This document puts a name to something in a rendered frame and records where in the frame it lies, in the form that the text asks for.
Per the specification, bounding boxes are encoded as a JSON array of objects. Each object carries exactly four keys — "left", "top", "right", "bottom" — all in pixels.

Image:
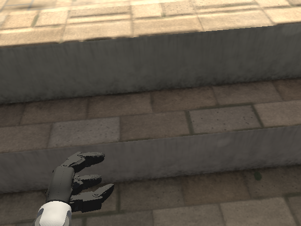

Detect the left robot forearm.
[{"left": 32, "top": 201, "right": 72, "bottom": 226}]

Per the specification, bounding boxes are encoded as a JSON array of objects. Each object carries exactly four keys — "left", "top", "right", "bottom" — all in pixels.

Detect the robot left hand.
[{"left": 45, "top": 152, "right": 115, "bottom": 213}]

